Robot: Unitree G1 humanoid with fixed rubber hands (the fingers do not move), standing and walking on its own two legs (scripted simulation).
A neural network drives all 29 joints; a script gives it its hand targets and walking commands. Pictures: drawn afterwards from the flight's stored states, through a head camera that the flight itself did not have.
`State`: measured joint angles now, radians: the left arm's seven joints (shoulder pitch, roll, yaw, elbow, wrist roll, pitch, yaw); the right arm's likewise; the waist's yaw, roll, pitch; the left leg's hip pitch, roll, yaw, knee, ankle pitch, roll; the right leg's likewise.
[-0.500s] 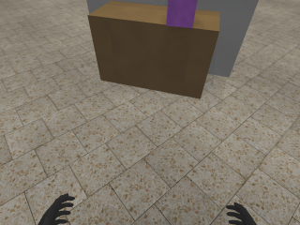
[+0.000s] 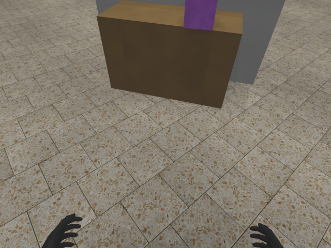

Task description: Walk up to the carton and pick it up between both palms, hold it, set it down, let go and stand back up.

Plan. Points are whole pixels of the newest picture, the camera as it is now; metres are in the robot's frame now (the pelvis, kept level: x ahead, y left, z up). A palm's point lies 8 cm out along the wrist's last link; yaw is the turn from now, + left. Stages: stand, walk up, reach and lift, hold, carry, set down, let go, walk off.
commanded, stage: walk up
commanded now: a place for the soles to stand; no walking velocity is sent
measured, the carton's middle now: (201, 5) +1.64 -0.20 +0.06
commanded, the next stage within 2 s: none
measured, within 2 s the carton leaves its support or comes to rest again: neither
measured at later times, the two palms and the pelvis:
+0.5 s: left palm (61, 246) +0.16 +0.24 -0.05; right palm (318, 223) +0.23 -0.38 -0.06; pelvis +0.10 -0.07 +0.01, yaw -3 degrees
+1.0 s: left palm (80, 167) +0.37 +0.27 -0.06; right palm (285, 168) +0.38 -0.34 -0.04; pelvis +0.24 -0.03 +0.01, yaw -2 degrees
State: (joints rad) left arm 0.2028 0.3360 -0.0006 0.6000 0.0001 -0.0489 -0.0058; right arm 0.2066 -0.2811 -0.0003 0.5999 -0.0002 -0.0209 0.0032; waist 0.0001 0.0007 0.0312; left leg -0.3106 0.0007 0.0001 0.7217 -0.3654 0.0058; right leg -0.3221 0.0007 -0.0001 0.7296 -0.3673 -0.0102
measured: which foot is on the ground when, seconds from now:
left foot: down 0.00-0.26, up 0.28-0.68, down 0.70-1.00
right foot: down 0.00-0.04, up 0.06-0.24, down 0.26-0.74, up 0.76-1.00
